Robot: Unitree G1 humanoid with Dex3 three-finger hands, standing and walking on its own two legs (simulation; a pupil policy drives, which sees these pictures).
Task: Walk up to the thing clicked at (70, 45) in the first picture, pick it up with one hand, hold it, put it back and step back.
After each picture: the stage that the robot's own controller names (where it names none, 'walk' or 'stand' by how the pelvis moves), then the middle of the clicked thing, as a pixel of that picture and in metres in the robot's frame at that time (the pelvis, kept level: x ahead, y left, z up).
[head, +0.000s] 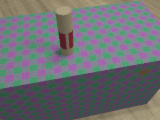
stand; (65, 33) +0.61 +0.10 -0.01
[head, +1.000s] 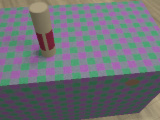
rise first; (44, 33) +0.55 +0.20 +0.02
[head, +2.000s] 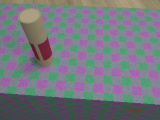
rise first; (39, 41) +0.46 +0.20 +0.03
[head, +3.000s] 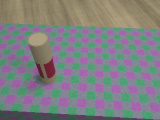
stand; (44, 61) +0.44 +0.18 -0.01
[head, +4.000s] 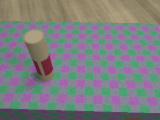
stand; (41, 58) +0.45 +0.19 -0.01
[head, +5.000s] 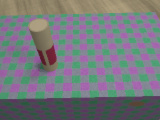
stand; (45, 48) +0.49 +0.17 +0.00
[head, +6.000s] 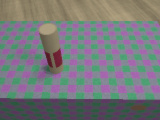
stand; (52, 51) +0.51 +0.16 -0.01
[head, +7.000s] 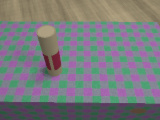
stand; (51, 53) +0.49 +0.16 -0.02
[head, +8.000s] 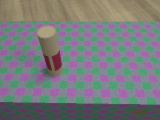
stand; (51, 54) +0.48 +0.15 -0.01
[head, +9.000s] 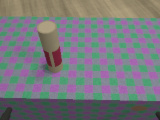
rise first; (51, 49) +0.49 +0.16 -0.01
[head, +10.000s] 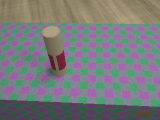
go down; (56, 54) +0.49 +0.15 -0.01
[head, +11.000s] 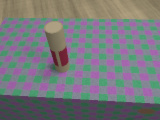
go down; (58, 49) +0.50 +0.15 -0.01
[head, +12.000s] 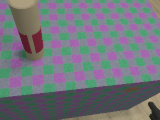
go down; (30, 32) +0.48 +0.14 +0.06
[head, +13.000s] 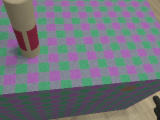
close in; (25, 28) +0.49 +0.15 +0.06
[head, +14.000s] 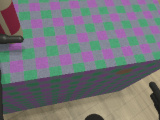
close; out of the picture +0.51 +0.16 +0.10
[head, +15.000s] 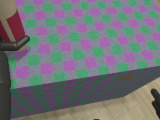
lift; (5, 17) +0.50 +0.17 +0.09
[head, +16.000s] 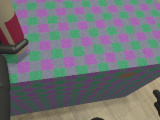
lift; (4, 20) +0.48 +0.17 +0.10
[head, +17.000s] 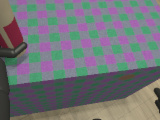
lift; (3, 24) +0.47 +0.18 +0.09
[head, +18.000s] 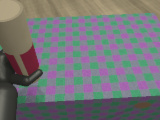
lift; (20, 50) +0.34 +0.17 +0.19
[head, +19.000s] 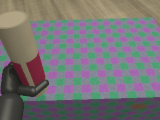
hold; (26, 60) +0.31 +0.16 +0.17
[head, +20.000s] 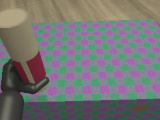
hold; (27, 58) +0.32 +0.16 +0.18
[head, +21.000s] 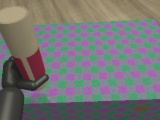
crouch; (27, 55) +0.33 +0.16 +0.18
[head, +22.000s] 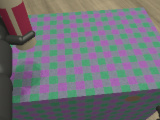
crouch; (13, 10) +0.47 +0.18 +0.21
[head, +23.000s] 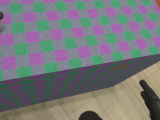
lower; out of the picture +0.55 +0.20 +0.11
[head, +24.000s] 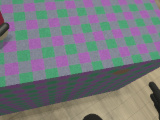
lower; out of the picture +0.53 +0.19 +0.10
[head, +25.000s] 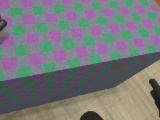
lower; out of the picture +0.54 +0.19 +0.11
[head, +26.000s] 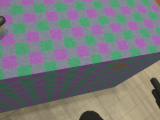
lower; out of the picture +0.54 +0.19 +0.11
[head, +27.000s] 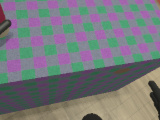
loosen; out of the picture +0.53 +0.19 +0.10
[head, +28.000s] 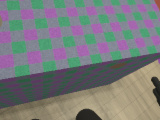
rise; out of the picture +0.53 +0.19 +0.11
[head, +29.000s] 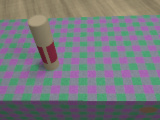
sink last; (45, 45) +0.50 +0.18 +0.04
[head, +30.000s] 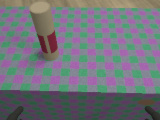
stand; (46, 34) +0.52 +0.17 +0.05
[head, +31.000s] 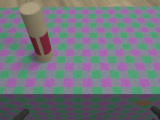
stand; (39, 36) +0.51 +0.19 +0.06
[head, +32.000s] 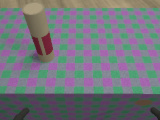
stand; (41, 36) +0.51 +0.18 +0.06
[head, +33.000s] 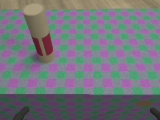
stand; (41, 37) +0.51 +0.18 +0.06
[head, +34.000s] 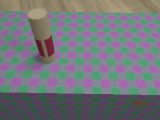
stand; (43, 39) +0.52 +0.18 +0.03
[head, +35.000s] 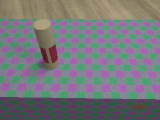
walk; (47, 47) +0.52 +0.18 -0.01
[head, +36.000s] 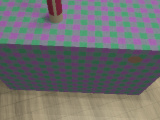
walk; out of the picture +0.72 +0.17 +0.01
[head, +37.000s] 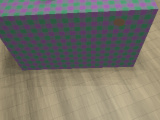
walk; out of the picture +1.03 +0.26 +0.01
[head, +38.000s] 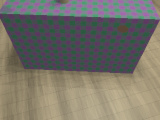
stand; out of the picture +1.09 +0.16 +0.00
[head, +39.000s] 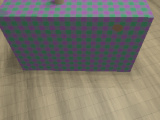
stand; out of the picture +1.10 +0.18 -0.01
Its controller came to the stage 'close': yes
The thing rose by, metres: 0.21
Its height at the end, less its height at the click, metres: +0.00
